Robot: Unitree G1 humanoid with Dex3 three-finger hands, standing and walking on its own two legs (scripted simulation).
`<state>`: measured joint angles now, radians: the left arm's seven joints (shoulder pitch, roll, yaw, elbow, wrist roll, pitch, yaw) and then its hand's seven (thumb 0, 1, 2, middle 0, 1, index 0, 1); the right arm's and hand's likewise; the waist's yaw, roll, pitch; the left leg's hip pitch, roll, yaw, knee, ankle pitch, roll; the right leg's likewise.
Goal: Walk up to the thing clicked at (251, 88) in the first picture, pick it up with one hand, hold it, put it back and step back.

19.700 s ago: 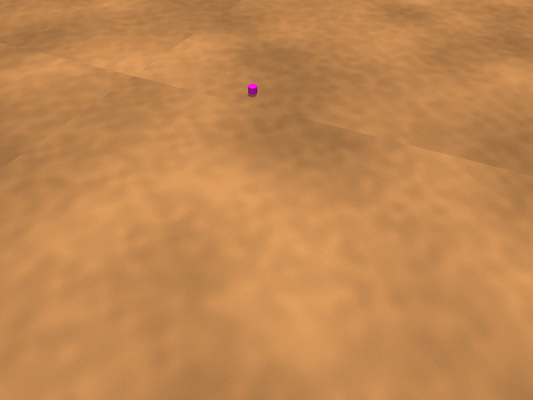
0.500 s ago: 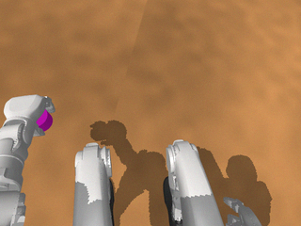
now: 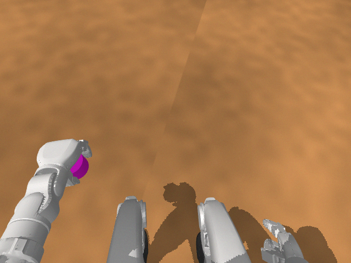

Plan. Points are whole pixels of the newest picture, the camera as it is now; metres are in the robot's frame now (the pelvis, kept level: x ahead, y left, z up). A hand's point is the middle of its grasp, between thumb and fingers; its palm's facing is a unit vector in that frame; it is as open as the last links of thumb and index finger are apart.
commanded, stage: lift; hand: left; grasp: from above
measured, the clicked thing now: (72, 164) +0.37 +0.27 -0.10
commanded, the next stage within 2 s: hold in 0.76 s
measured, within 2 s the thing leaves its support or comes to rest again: neither
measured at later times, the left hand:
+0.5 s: hand (60, 141) +0.36 +0.23 +0.06, palm faces -0.43 -0.10 -0.90, open 8.4 cm
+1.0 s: hand (52, 116) +0.38 +0.23 +0.12, palm faces -0.43 -0.10 -0.90, open 8.5 cm
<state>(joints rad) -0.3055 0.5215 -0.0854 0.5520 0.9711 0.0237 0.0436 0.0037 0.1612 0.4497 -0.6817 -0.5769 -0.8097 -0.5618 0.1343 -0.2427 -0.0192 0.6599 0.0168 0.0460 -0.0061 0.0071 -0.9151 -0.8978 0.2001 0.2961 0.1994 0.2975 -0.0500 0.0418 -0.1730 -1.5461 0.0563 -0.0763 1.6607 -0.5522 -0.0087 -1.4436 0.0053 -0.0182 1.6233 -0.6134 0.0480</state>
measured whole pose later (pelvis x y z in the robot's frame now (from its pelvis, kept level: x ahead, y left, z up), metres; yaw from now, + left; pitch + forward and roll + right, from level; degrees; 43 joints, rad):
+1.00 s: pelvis +0.08 +0.00 +0.19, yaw +1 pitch +8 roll -1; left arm -0.29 0.36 -0.21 0.79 0.99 0.06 0.13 0.00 0.13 0.49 -0.70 -0.57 -0.82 -0.57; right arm 0.24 -0.25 -0.05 0.74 0.04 0.01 -0.03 0.01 -0.91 -0.90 0.20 0.30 0.20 0.30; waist -0.03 0.03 -0.07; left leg -0.54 0.04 0.03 0.73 -0.33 -0.01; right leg -0.48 -0.03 0.03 0.72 -0.37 0.04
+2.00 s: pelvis +0.07 -0.01 +0.21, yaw +1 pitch +2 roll +0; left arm -0.23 0.38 -0.22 0.62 0.99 0.03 -0.02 0.00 0.15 0.46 -0.69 -0.57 -0.82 -0.57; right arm 0.19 -0.26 -0.04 0.68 0.06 0.06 -0.05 0.01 -0.90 -0.89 0.20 0.30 0.20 0.30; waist 0.01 0.05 -0.02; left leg -0.33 0.04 0.04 0.52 -0.22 -0.02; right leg -0.30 -0.03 0.04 0.55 -0.28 0.03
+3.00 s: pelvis +0.07 -0.01 +0.21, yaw +1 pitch +1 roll +0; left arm -0.22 0.39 -0.21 0.62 0.99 0.02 -0.02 0.00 0.15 0.47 -0.67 -0.59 -0.80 -0.58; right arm 0.17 -0.25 -0.04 0.68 0.07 0.09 -0.05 0.01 -0.90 -0.90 0.20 0.30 0.20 0.30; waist 0.01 0.05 -0.01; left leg -0.28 0.03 0.04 0.47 -0.21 -0.01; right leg -0.25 -0.03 0.04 0.49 -0.26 0.04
